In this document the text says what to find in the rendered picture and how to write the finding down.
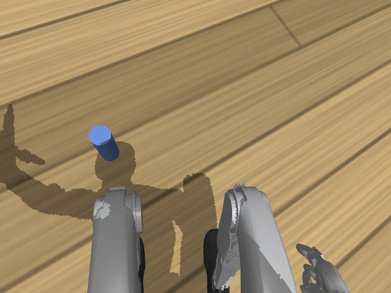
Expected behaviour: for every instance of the can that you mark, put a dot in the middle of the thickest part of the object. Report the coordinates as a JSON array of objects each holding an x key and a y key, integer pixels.
[{"x": 103, "y": 141}]

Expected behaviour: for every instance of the right robot hand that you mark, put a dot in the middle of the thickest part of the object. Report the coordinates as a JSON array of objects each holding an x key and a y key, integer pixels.
[{"x": 323, "y": 272}]

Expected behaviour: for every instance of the right robot foot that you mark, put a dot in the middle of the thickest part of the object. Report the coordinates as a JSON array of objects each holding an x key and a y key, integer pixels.
[{"x": 209, "y": 257}]

